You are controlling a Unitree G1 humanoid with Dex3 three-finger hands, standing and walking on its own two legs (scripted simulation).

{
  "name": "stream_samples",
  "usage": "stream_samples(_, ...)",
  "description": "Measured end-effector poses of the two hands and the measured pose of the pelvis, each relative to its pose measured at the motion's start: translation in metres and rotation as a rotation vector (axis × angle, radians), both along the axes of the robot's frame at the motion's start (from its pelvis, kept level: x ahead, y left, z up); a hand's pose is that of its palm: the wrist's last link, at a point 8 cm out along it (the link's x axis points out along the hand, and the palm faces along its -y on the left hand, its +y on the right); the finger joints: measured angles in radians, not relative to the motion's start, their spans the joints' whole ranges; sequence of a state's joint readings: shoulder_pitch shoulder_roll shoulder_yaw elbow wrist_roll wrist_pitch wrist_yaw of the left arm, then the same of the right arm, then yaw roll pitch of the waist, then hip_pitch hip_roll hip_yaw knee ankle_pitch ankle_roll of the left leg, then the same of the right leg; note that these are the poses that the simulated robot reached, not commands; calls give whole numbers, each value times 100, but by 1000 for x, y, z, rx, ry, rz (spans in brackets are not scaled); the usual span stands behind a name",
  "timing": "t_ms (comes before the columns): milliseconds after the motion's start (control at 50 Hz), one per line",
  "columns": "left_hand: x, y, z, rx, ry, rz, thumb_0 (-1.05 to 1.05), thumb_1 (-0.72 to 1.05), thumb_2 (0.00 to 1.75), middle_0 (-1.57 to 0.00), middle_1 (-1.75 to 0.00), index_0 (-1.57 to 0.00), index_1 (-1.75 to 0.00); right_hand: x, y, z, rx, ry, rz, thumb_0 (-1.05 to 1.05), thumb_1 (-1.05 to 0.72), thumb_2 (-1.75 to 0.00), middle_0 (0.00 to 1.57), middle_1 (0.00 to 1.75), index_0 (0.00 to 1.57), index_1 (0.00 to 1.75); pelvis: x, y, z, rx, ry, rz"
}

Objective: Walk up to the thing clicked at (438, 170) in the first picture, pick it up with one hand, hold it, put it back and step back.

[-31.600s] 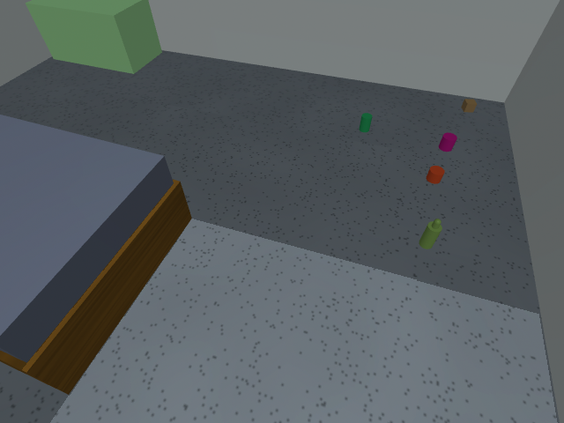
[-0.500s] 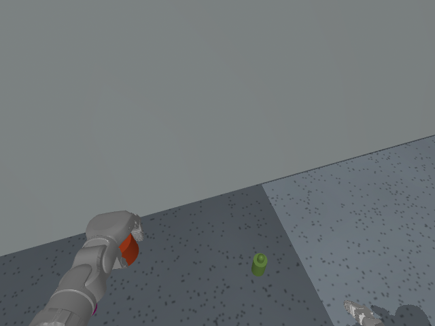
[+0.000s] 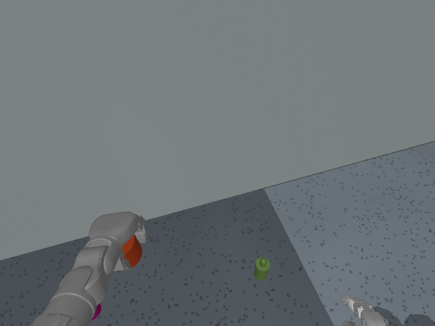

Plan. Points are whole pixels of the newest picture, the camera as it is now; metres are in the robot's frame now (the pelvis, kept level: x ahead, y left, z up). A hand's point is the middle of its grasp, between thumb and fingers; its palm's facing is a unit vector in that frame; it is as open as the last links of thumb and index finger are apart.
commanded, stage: hold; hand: left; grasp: from above
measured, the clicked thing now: (122, 248) +0.31 +0.23 -0.09
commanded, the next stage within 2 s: crouch in 0.92 s
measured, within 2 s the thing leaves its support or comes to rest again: neither
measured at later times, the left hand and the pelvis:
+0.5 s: hand (120, 253) +0.28 +0.22 -0.04, palm faces -0.45 -0.08 -0.89, open 8.0 cm; pelvis -0.01 +0.00 +0.00, yaw +0 degrees
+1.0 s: hand (116, 251) +0.28 +0.23 -0.04, palm faces -0.46 -0.08 -0.89, open 8.0 cm; pelvis +0.00 +0.00 +0.00, yaw +0 degrees
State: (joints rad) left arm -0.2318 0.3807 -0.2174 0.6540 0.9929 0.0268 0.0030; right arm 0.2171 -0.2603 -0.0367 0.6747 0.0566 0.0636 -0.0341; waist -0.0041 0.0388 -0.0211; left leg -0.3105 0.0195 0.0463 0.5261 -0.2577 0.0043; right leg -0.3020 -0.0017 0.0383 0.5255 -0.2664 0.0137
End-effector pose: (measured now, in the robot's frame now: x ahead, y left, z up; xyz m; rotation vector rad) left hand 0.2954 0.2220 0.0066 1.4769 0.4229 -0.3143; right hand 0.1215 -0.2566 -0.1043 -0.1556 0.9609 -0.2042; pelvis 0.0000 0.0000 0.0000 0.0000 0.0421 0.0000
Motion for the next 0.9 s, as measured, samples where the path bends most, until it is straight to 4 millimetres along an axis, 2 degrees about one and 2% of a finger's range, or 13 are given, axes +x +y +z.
stream_samples(420, -13, -3, 11, -8, -1, -9, 1, 9, 56, -61, -57, -89, -67, 10, 6, 6, 14, -38, 22, 1, -90, -90, 21, 30, 20, 30, -6, -1, 4, 3, -32, 2)
stream_samples(660, -17, 2, 5, -8, 18, -3, 2, 8, 57, -61, -57, -89, -67, 11, 8, 7, 11, -32, 25, 1, -90, -90, 21, 30, 20, 30, -6, -1, 4, 3, -31, 5)
stream_samples(900, -10, 8, 7, -1, -7, 14, 2, 7, 59, -61, -57, -90, -67, 8, 7, 4, 9, -5, 12, 1, -90, -90, 20, 30, 20, 30, -2, 1, 4, 1, -26, 5)
